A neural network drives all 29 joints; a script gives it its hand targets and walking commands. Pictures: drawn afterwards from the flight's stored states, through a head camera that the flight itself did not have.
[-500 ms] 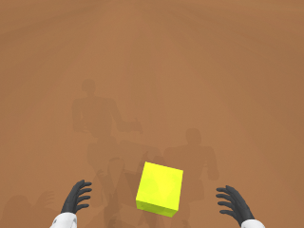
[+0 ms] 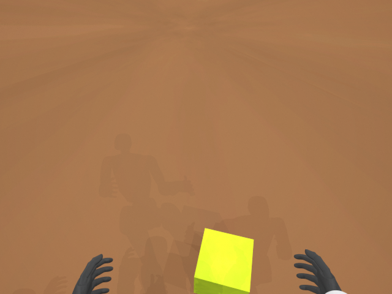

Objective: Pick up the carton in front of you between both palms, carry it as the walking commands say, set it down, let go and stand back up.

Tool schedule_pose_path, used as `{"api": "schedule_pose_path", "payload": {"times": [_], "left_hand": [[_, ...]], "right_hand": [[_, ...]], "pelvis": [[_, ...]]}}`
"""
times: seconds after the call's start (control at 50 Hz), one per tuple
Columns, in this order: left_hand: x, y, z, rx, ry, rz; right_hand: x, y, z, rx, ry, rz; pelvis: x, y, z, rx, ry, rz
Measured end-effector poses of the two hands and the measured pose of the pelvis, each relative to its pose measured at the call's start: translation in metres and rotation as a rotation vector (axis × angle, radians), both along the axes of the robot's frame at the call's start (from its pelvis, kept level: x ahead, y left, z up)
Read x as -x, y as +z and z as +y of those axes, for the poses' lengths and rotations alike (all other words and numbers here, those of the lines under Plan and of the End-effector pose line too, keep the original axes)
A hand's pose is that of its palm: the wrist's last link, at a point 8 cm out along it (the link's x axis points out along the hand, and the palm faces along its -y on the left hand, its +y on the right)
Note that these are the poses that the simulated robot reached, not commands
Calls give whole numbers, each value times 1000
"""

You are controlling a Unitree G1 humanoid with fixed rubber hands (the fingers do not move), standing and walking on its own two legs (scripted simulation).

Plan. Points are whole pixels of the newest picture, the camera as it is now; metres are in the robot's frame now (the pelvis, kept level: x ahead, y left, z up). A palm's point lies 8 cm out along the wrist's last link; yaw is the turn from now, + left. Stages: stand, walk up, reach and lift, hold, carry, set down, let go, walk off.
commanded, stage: let go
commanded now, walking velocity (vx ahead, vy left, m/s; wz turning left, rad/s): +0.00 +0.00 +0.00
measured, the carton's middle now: (222, 267) +0.37 -0.12 -0.65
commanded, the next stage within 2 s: stand in 0.02 s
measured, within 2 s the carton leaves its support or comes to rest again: neither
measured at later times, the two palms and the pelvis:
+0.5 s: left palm out of the picture +0.09 +0.23 -0.07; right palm out of the picture +0.13 -0.35 -0.10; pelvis +0.00 -0.08 +0.00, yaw +4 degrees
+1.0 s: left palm out of the picture +0.08 +0.24 -0.08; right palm out of the picture +0.12 -0.35 -0.10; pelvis +0.00 -0.07 +0.01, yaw +4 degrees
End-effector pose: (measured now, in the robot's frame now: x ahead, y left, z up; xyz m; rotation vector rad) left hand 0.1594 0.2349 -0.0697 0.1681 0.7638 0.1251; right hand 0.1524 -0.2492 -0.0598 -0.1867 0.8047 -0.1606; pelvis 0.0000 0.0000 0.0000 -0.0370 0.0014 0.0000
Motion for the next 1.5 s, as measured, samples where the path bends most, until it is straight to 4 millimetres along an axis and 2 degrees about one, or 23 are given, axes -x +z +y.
{"api": "schedule_pose_path", "payload": {"times": [0.12, 0.18, 0.26, 0.38, 0.56, 0.64, 0.76, 1.02, 1.26, 1.5], "left_hand": [[19, -7, -18, -50, -44, 53], [37, -10, -10, -125, -41, 115], [58, -2, 5, -204, 3, 155], [76, 6, 11, -256, 80, 194], [69, -9, -17, -195, 117, 230], [68, -16, -21, -176, 130, 253], [73, -19, -12, -178, 151, 286], [81, -13, 10, -189, 164, 294], [94, -17, 16, -178, 152, 331], [98, -17, 19, -184, 144, 351]], "right_hand": [[20, -7, -20, 35, 3, 20], [34, -19, -41, 81, 21, 55], [44, -35, -67, 93, 48, 104], [33, -46, -87, 84, 99, 136], [17, -42, -113, 128, 120, 179], [15, -40, -122, 152, 113, 202], [17, -40, -123, 170, 104, 227], [30, -42, -105, 157, 104, 229], [49, -40, -109, 173, 87, 271], [55, -41, -111, 170, 76, 289]], "pelvis": [[13, -1, -16, -19, -2, -13], [19, -1, -26, -39, 9, -13], [19, -2, -39, -46, 24, -11], [14, -1, -60, -45, 52, -7], [-1, 1, -81, -39, 71, -6], [-6, 2, -84, -34, 73, -7], [-7, 3, -82, -31, 71, -14], [0, 6, -68, -34, 64, -36], [10, 8, -62, -39, 58, -42], [13, 9, -60, -40, 55, -45]]}}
